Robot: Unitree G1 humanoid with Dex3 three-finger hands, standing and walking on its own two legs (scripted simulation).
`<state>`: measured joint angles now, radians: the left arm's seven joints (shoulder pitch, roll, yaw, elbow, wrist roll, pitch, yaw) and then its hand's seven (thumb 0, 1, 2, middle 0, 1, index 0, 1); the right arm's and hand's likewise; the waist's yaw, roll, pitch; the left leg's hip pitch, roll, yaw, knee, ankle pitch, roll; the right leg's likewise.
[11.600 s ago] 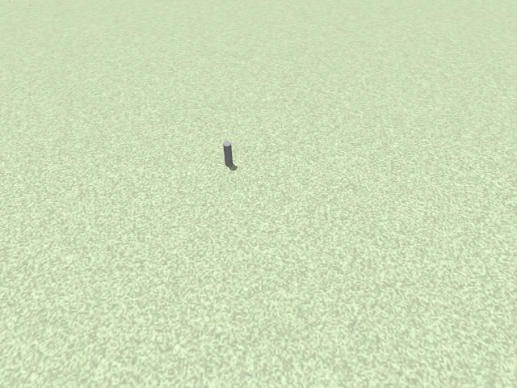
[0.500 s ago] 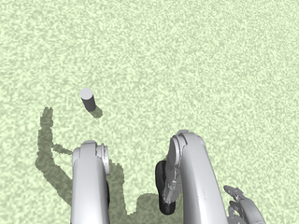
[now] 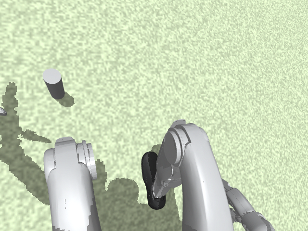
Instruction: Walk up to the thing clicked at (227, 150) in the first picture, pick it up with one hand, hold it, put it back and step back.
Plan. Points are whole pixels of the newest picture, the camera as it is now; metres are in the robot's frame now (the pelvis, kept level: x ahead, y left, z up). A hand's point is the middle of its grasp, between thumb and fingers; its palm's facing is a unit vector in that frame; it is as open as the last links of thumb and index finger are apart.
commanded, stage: approach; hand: left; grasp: from the side
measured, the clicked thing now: (55, 85) +0.50 +0.19 -0.26
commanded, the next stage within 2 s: close in in 0.06 s
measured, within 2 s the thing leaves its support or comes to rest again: neither
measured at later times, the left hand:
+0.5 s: hand (39, 83) +0.48 +0.22 -0.19, palm faces +0.04 -1.00 +0.02, open 17.6 cm
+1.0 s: hand (51, 88) +0.48 +0.20 -0.21, palm faces +0.01 -1.00 -0.01, open 16.6 cm
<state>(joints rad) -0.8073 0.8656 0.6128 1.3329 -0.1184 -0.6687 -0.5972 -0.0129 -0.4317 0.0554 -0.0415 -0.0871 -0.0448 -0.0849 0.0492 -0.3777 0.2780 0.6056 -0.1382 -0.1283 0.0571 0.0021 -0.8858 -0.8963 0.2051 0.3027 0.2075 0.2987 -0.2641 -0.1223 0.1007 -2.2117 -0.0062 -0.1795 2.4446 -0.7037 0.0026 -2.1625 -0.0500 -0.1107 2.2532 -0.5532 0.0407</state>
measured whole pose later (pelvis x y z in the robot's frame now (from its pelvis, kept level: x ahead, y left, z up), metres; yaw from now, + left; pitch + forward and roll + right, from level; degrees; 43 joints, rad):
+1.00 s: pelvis -0.01 +0.02 -0.03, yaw -6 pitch +16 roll -21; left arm -0.86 0.91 0.30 1.62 0.00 -1.10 -0.06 -0.01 -0.42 0.15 -0.09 -0.15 -0.10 -0.14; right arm -0.15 -0.38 0.56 0.55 -0.39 0.01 0.14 0.00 -0.91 -0.90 0.20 0.30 0.21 0.30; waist -0.35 -0.26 0.31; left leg -2.19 -0.03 -0.37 2.60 -0.72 0.00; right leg -2.05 -0.01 -0.26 2.26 -0.53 0.09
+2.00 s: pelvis -0.01 +0.02 -0.01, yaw -7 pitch +19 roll -22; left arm -0.96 0.93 0.23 1.67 0.10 -1.11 0.10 0.02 0.26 0.90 -0.93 -0.97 -0.95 -1.00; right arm -0.17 -0.34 0.56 0.61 -0.41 0.01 0.16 -0.01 -0.89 -0.90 0.20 0.30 0.21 0.30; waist -0.38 -0.26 0.29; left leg -2.19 -0.04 -0.38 2.54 -0.73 -0.01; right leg -2.04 -0.01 -0.27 2.20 -0.53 0.08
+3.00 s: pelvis +0.00 +0.01 +0.01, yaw -1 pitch +28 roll -13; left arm -0.82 0.58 0.21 1.09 0.01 -0.69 -0.06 0.06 0.14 1.12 -1.01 -1.13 -1.33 -1.42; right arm 0.11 -0.32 0.25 0.63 -0.17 0.06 0.15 0.00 -0.90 -0.90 0.20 0.30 0.21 0.30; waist -0.26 -0.06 0.04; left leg -2.23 -0.02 -0.19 2.42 -0.69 0.02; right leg -2.16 -0.05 -0.12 2.21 -0.55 0.05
